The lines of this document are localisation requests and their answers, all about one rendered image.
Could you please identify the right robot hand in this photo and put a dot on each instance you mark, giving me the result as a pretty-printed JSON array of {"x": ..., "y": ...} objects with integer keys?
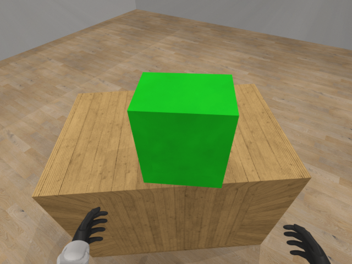
[{"x": 312, "y": 250}]

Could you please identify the carton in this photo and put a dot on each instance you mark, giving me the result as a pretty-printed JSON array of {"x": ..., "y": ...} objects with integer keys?
[{"x": 183, "y": 127}]

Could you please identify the left robot forearm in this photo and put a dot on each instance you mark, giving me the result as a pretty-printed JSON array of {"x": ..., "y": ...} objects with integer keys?
[{"x": 76, "y": 252}]

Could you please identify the pedestal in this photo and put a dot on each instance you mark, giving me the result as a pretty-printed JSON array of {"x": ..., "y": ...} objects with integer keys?
[{"x": 94, "y": 163}]

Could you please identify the left robot hand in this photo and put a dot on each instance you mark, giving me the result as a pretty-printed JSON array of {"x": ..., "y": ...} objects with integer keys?
[{"x": 85, "y": 230}]

